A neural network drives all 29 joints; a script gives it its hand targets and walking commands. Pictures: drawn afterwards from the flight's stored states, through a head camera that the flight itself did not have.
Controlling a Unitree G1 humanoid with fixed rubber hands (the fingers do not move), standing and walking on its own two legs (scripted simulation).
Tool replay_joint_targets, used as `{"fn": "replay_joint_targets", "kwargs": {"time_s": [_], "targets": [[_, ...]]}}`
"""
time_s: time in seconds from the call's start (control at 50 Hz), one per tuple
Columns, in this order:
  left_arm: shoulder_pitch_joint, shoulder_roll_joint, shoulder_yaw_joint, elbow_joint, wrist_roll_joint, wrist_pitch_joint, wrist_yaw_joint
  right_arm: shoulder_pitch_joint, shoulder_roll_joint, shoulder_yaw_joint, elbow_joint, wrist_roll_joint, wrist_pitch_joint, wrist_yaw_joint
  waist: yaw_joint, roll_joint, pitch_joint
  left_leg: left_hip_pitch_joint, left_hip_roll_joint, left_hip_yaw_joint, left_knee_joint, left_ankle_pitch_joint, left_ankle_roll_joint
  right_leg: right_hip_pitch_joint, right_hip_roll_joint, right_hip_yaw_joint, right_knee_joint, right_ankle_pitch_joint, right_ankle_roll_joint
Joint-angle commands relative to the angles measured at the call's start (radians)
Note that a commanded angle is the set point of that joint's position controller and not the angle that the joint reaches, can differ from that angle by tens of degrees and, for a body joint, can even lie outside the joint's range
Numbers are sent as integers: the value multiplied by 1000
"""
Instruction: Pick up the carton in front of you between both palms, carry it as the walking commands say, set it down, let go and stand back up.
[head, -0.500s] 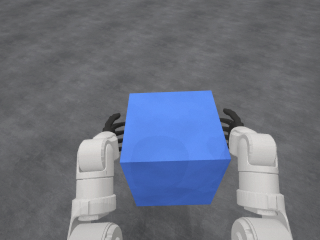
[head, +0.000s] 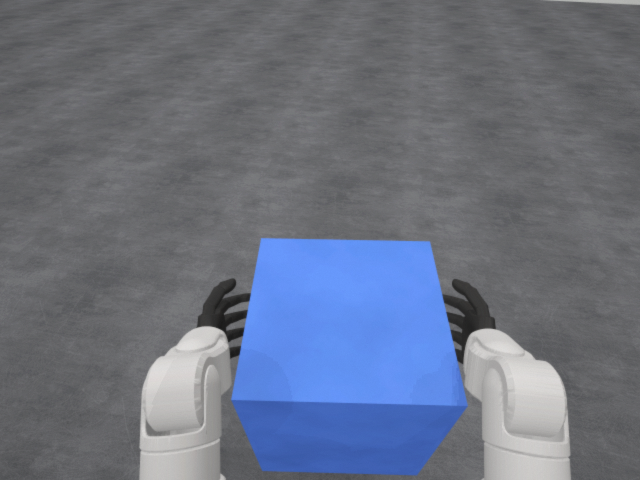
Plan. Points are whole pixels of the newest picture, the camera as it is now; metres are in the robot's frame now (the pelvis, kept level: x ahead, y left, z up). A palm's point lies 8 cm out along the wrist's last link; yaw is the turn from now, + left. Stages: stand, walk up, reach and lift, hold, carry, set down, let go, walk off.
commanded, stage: carry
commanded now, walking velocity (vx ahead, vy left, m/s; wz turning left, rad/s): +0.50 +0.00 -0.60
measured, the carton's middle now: (342, 361) +0.28 -0.01 +0.02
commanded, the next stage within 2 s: none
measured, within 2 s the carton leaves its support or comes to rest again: neither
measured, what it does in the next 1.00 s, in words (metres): walks ahead, turning right: right foot, then left foot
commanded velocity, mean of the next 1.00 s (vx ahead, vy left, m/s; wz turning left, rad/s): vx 0.50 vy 0.00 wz -0.50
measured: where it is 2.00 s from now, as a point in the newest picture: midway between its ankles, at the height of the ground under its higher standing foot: (443, 277)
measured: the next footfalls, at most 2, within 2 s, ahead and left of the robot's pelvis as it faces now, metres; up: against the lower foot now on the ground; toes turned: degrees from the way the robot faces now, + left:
right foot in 0.04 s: +0.18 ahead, -0.10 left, +0.00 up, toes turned -10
left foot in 0.52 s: +0.50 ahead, +0.04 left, +0.00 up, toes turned -12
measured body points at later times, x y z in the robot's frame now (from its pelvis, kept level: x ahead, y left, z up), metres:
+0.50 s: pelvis +0.30 -0.04 +0.01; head +0.28 -0.03 +0.46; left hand +0.60 +0.03 +0.10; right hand +0.52 -0.26 +0.10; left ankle +0.45 +0.06 -0.72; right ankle +0.14 -0.09 -0.73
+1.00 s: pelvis +0.56 -0.18 -0.01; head +0.55 -0.16 +0.44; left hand +0.87 -0.21 +0.07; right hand +0.70 -0.46 +0.08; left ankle +0.47 +0.04 -0.72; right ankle +0.61 -0.31 -0.73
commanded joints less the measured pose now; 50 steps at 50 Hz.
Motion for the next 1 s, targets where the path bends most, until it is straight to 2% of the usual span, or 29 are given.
{"fn": "replay_joint_targets", "kwargs": {"time_s": [0.0, 0.02, 0.04, 0.06, 0.08, 0.1, 0.12, 0.14, 0.16, 0.2, 0.26, 0.34, 0.42, 0.46, 0.48, 0.5, 0.52, 0.54, 0.56, 0.6, 0.62, 0.64, 0.66, 0.7, 0.78, 0.88, 0.94, 0.96, 0.98], "targets": [[-459, -842, -682, -23, -379, -9, -224, -456, 835, 691, -51, 421, 14, 266, 53, 196, -166, -97, 94, 79, 306, 989, 29, 385, 142, -129, -89, 59, -47], [-457, -843, -679, -17, -379, -6, -226, -477, 813, 683, -50, 416, 16, 267, 80, 142, -218, -255, 74, 54, 527, 790, 5, 584, 91, -21, -103, 29, -71], [-467, -821, -667, 4, -368, -5, -227, -491, 821, 687, -45, 418, 23, 267, 64, -113, -254, -557, -25, 6, 839, 305, -45, 758, -208, 510, -180, 3, -205], [-456, -842, -676, 27, -372, -7, -231, -487, 829, 686, -35, 420, 25, 267, 70, -204, -296, -748, -127, -172, 1024, -109, -53, 833, -326, 841, -296, 126, -325], [-485, -863, -688, 3, -396, -10, -237, -489, 864, 690, -12, 411, 19, 267, 72, -112, -245, -809, -62, -274, 1078, -97, -12, 797, -321, 730, -286, 235, -308], [-502, -902, -702, -9, -411, -19, -243, -492, 895, 688, -14, 408, 11, 269, 66, -63, -217, -800, -16, -298, 1052, -57, 14, 698, -295, 631, -252, 306, -272], [-518, -935, -710, -21, -420, -28, -249, -496, 918, 694, -15, 406, 2, 269, 56, -7, -201, -749, 20, -315, 958, -8, 25, 592, -259, 539, -251, 307, -220], [-528, -953, -716, -31, -429, -36, -256, -493, 937, 702, -19, 402, -7, 266, 49, -12, -207, -676, 30, -318, 852, 27, 29, 501, -226, 454, -271, 256, -179], [-529, -962, -720, -35, -438, -41, -260, -490, 965, 708, -17, 399, -15, 261, 49, -52, -218, -627, 15, -290, 781, 54, 25, 451, -195, 397, -296, 203, -161], [-498, -964, -725, -44, -452, -48, -269, -452, 983, 714, -24, 385, -30, 249, 49, -109, -215, -622, -10, -256, 664, 63, 9, 438, -166, 372, -333, 135, -176], [-468, -943, -726, -67, -459, -53, -276, -420, 978, 721, -50, 371, -42, 234, 54, -107, -186, -682, -26, -245, 481, 157, -13, 483, -163, 395, -363, 114, -191], [-460, -888, -717, -114, -453, -44, -269, -429, 931, 728, -112, 379, -33, 224, 60, -116, -162, -698, -56, -226, 329, 307, -8, 546, -136, 381, -329, 277, -168], [-418, -834, -697, -88, -422, -17, -255, -411, 870, 714, -98, 382, -1, 226, 65, -129, -125, -646, -102, -199, 209, 326, 18, 569, -128, 373, -256, 471, -154], [-413, -819, -691, -68, -410, -5, -251, -403, 850, 702, -72, 381, 14, 230, 62, -142, -116, -523, -131, -166, 106, 314, 35, 532, -114, 359, -187, 542, -129], [-417, -812, -691, -60, -409, 1, -251, -394, 846, 695, -54, 380, 18, 232, 48, -123, -153, -344, -152, -129, 29, 332, 41, 460, -90, 322, -89, 547, -98], [-426, -802, -692, -59, -412, 7, -251, -381, 845, 682, -30, 374, 19, 234, 29, -72, -226, -78, -97, -163, 15, 324, 56, 302, -53, 271, 69, 437, -57], [-451, -795, -695, -65, -418, 14, -254, -362, 836, 664, -6, 359, 20, 233, 18, 114, -318, 125, 165, -501, -61, 129, 114, 123, 24, 195, 348, 130, -18], [-495, -808, -715, -74, -435, 23, -259, -355, 838, 641, 40, 337, 9, 231, 30, 375, -310, 241, 357, -868, -115, 275, 243, -157, 117, 142, 521, -302, 4], [-519, -839, -725, -56, -440, 18, -264, -360, 871, 642, 18, 351, 5, 233, 30, 223, -290, 190, 362, -797, -66, 284, 266, -183, -3, 220, 637, -324, -23], [-548, -884, -725, -60, -453, -2, -273, -434, 932, 660, -20, 374, -10, 240, 23, 53, -202, 22, 286, -580, -113, 243, 222, -164, -66, 220, 609, -234, -19], [-560, -899, -728, -65, -453, -10, -272, -464, 950, 672, -33, 384, -15, 243, 25, 51, -168, -41, 267, -494, -158, 168, 196, -145, -88, 219, 531, -198, -11], [-565, -901, -732, -73, -449, -15, -267, -475, 959, 680, -43, 394, -19, 247, 25, 78, -147, -78, 241, -406, -185, 148, 176, -118, -79, 189, 479, -173, -2], [-557, -902, -736, -78, -443, -19, -261, -477, 958, 685, -50, 402, -21, 250, 25, 114, -138, -85, 235, -352, -199, 147, 169, -111, -72, 169, 432, -151, 7], [-529, -900, -736, -85, -427, -23, -246, -465, 940, 690, -66, 415, -19, 254, 24, 139, -128, -67, 228, -270, -214, 179, 171, -123, -74, 140, 353, -102, 20], [-466, -866, -716, -91, -393, -13, -221, -446, 885, 691, -100, 430, 1, 259, 23, 140, -88, -18, 196, -106, -180, 393, 153, -127, -61, 65, 188, 12, 24], [-452, -848, -709, -70, -384, 5, -219, -422, 848, 675, -73, 413, 22, 267, 22, 172, -13, 49, 173, 33, -121, 625, 102, -52, -4, -26, 4, 91, -10], [-452, -858, -707, -53, -396, 5, -228, -423, 843, 673, -67, 403, 26, 268, 40, 230, -71, 78, 161, 93, 109, 1067, 67, 162, 93, -96, -59, 73, -48], [-454, -875, -710, -44, -397, 1, -231, -427, 846, 675, -66, 402, 24, 270, 56, 200, -134, 36, 122, 128, 290, 1073, 46, 350, 128, -118, -163, 118, -65], [-451, -889, -711, -39, -396, 0, -235, -449, 840, 675, -66, 400, 19, 273, 80, 140, -204, -125, 99, 90, 476, 821, 29, 585, 73, -39, -166, 75, -60]]}}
